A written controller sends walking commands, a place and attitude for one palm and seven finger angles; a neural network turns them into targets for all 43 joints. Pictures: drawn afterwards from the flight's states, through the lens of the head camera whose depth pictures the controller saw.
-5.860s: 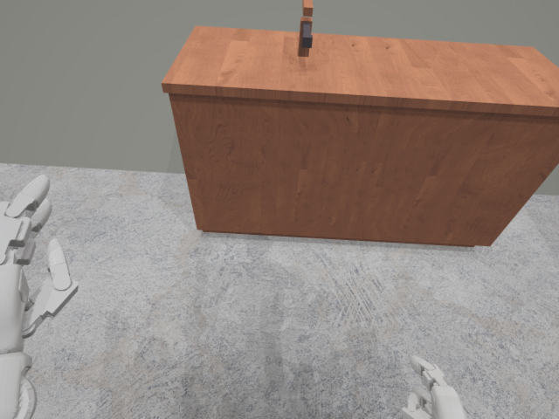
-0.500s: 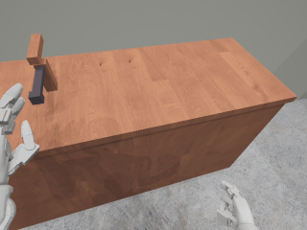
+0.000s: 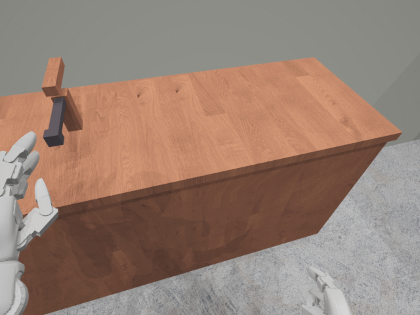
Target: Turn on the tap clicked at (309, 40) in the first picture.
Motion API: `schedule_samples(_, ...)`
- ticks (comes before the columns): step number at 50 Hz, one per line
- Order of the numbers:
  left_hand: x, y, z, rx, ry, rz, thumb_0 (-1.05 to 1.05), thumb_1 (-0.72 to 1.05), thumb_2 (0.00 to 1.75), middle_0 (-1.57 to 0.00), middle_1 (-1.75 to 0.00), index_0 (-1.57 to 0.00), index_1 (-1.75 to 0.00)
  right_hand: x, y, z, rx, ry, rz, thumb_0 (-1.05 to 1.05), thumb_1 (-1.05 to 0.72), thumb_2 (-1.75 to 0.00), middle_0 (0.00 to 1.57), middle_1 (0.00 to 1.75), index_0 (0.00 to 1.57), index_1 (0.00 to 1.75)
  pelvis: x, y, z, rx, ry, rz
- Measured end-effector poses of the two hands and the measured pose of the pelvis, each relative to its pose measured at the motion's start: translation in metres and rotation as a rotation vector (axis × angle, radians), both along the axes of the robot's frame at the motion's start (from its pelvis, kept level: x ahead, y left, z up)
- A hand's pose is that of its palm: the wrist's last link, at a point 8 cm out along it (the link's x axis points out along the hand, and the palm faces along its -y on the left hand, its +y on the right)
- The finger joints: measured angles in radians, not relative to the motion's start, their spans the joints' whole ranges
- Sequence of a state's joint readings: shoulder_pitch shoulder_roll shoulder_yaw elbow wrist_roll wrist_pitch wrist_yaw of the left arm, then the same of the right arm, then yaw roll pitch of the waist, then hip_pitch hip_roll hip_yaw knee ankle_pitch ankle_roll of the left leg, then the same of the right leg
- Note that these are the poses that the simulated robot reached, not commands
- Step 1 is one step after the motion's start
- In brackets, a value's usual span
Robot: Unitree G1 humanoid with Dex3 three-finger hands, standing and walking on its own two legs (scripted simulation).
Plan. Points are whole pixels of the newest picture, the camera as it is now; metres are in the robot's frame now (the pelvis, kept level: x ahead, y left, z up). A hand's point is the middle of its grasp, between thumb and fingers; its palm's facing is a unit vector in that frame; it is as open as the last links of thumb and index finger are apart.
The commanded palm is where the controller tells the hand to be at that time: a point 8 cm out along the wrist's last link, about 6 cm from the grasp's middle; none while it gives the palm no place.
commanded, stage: look again from close up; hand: left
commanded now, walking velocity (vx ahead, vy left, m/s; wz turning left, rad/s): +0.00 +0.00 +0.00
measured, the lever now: (54, 137) +0.41 +0.38 +0.10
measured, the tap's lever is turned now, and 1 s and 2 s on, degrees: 0 0 0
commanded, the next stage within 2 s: shuffle to correct the standing spot in 0.04 s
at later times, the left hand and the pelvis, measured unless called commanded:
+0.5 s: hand (47, 197) +0.24 +0.28 +0.14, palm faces +0.42 -0.85 -0.32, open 7.4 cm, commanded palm +0.19 +0.31 +0.17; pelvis +0.03 +0.03 -0.02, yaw +0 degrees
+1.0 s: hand (51, 160) +0.30 +0.30 +0.16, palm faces +0.44 -0.83 -0.34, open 7.4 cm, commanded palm +0.25 +0.33 +0.17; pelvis +0.10 +0.05 -0.02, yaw +1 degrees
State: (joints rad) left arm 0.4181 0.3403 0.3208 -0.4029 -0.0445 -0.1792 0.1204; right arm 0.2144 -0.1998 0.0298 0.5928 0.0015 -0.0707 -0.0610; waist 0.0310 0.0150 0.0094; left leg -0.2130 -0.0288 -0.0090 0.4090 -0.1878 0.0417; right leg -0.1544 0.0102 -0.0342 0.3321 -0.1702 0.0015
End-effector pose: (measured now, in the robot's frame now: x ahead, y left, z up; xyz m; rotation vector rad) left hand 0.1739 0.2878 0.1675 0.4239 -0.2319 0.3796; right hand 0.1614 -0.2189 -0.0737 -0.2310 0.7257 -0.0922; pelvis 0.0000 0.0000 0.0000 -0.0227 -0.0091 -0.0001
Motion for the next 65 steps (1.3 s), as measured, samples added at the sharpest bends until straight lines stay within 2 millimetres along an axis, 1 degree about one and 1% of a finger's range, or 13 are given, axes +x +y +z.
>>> schedule_samples(6,0.0,-0.002,-0.005,-0.011,0.014,-0.008,0.01,0.89,0.9,-0.21,-0.3,-0.21,-0.3,-0.004,-0.004,0.001,-0.014,0.014,-0.002,0.01,-0.9,-0.9,0.21,0.3,0.21,0.3,-0.002,-0.001,0.001,-0.002,0.001,0.003)
schedule_samples(12,0.003,-0.001,0.0,0.011,-0.006,-0.024,0.01,0.89,0.9,-0.22,-0.3,-0.21,-0.3,-0.002,-0.006,0.003,-0.027,0.01,-0.006,0.01,-0.9,-0.9,0.21,0.3,0.21,0.3,0.001,0.0,0.0,-0.002,0.002,0.005)
schedule_samples(20,0.011,0.014,-0.008,0.006,-0.023,-0.014,0.01,0.89,0.9,-0.22,-0.3,-0.21,-0.3,0.012,-0.006,-0.002,-0.053,0.0,-0.028,0.01,-0.9,-0.9,0.21,0.3,0.2,0.3,0.019,0.012,-0.01,-0.024,0.005,0.013)
schedule_samples(27,0.041,0.038,-0.016,-0.006,-0.067,-0.003,0.01,0.89,0.9,-0.21,-0.3,-0.21,-0.3,0.03,0.013,-0.009,-0.062,0.017,-0.038,0.01,-0.9,-0.9,0.2,0.3,0.2,0.3,0.04,0.031,-0.019,-0.002,-0.01,0.0)
schedule_samples(34,0.075,0.028,0.015,0.074,-0.104,-0.096,0.02,0.89,0.9,-0.21,-0.3,-0.21,-0.3,0.043,0.043,-0.007,0.023,0.034,-0.02,0.01,-0.9,-0.9,0.2,0.3,0.2,0.3,0.065,0.038,-0.006,-0.016,0.006,0.012)
schedule_samples(40,0.093,0.031,0.016,0.178,-0.029,-0.11,0.01,0.89,0.9,-0.22,-0.3,-0.21,-0.3,0.064,0.046,-0.024,0.047,0.073,-0.022,0.01,-0.9,-0.9,0.21,0.3,0.21,0.3,0.094,0.037,-0.014,-0.005,0.009,0.023)
schedule_samples(43,0.095,0.038,0.011,0.165,-0.038,-0.066,0.01,0.89,0.9,-0.22,-0.3,-0.21,-0.3,0.082,0.042,-0.035,0.031,0.09,0.01,0.01,-0.9,-0.9,0.21,0.3,0.21,0.3,0.098,0.037,-0.022,-0.018,-0.013,0.042)
schedule_samples(48,0.089,0.048,-0.001,0.075,-0.08,0.0,0.01,0.89,0.9,-0.22,-0.3,-0.21,-0.3,0.11,0.04,-0.02,-0.021,0.047,0.046,0.01,-0.9,-0.9,0.21,0.3,0.2,0.3,0.097,0.041,-0.021,0.008,-0.056,0.021)
schedule_samples(51,0.088,0.05,-0.001,0.035,-0.135,-0.014,0.01,0.89,0.9,-0.22,-0.3,-0.21,-0.3,0.125,0.044,-0.01,-0.067,-0.018,0.045,0.01,-0.91,-0.9,0.21,0.3,0.2,0.3,0.101,0.051,-0.026,0.005,-0.076,0.03)
schedule_samples(54,0.089,0.056,0.007,0.036,-0.205,-0.042,0.01,0.89,0.9,-0.22,-0.3,-0.21,-0.3,0.134,0.053,-0.005,-0.082,-0.074,0.014,0.01,-0.91,-0.9,0.2,0.3,0.2,0.3,0.104,0.064,-0.031,0.008,-0.098,0.028)
schedule_samples(59,0.093,0.08,0.021,0.105,-0.223,0.026,0.01,0.89,0.9,-0.22,-0.3,-0.21,-0.3,0.138,0.083,-0.001,-0.011,-0.087,0.045,0.01,-0.91,-0.9,0.2,0.3,0.2,0.3,0.109,0.066,-0.023,0.013,-0.064,0.069)
schedule_samples(62,0.092,0.088,0.02,0.104,-0.175,0.077,0.01,0.89,0.9,-0.22,-0.3,-0.21,-0.3,0.138,0.098,-0.007,0.034,-0.062,0.09,0.01,-0.91,-0.9,0.2,0.3,0.2,0.3,0.112,0.068,-0.018,0.003,-0.048,0.082)
schedule_samples(65,0.092,0.088,0.011,0.057,-0.103,0.084,0.01,0.89,0.9,-0.21,-0.3,-0.21,-0.3,0.136,0.107,-0.013,0.054,-0.024,0.106,0.01,-0.9,-0.9,0.21,0.3,0.2,0.3,0.12,0.074,-0.014,0.0,-0.033,0.067)
